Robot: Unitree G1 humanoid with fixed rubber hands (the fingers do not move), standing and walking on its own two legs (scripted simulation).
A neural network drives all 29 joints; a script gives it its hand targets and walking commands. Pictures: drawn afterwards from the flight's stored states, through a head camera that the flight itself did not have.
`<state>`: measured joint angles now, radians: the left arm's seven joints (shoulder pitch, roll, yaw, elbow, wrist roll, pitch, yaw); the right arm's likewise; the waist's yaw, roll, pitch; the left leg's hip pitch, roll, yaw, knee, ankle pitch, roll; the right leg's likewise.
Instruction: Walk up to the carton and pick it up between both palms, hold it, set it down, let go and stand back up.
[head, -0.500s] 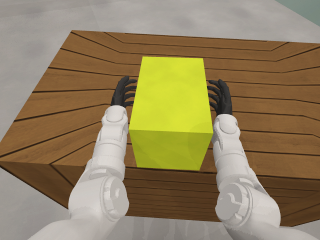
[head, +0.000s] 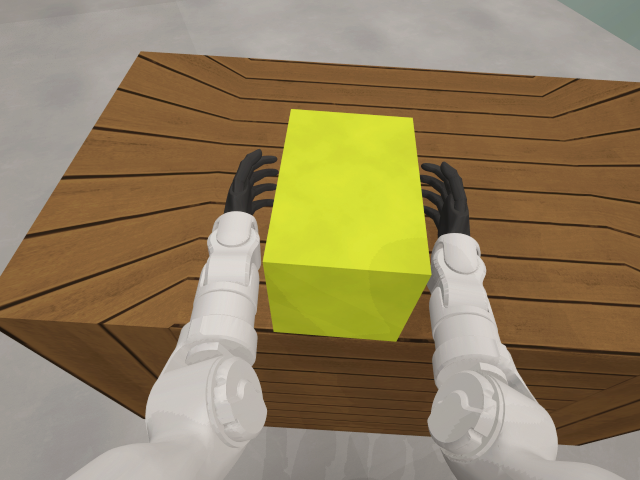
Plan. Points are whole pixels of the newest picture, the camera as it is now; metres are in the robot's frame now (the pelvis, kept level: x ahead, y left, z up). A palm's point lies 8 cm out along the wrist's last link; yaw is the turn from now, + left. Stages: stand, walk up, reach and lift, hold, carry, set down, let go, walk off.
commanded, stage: set down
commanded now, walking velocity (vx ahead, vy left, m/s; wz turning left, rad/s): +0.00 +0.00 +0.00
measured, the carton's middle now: (343, 224) +0.44 +0.00 +0.03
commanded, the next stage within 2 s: none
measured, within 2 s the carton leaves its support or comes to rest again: neither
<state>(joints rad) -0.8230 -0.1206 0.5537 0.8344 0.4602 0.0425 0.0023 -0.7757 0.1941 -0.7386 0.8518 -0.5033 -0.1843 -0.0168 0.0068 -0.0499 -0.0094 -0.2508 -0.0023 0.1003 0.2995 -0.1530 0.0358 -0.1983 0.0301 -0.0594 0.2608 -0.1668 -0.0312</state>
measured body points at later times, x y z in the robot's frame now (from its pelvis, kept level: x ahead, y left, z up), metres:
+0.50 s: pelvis +0.00 +0.00 +0.00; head +0.05 +0.02 +0.45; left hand +0.43 +0.14 +0.08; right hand +0.42 -0.13 +0.08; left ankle -0.01 +0.09 -0.75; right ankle -0.03 -0.09 -0.75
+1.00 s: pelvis -0.01 +0.00 +0.00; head +0.06 +0.02 +0.44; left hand +0.43 +0.14 +0.05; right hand +0.42 -0.13 +0.04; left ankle -0.01 +0.09 -0.75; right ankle -0.03 -0.09 -0.75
